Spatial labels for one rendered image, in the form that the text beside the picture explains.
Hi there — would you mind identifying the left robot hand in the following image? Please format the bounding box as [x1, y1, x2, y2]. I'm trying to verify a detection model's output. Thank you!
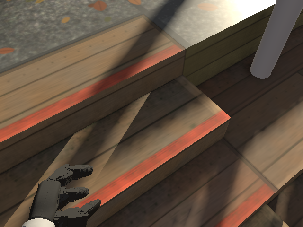
[28, 164, 101, 227]

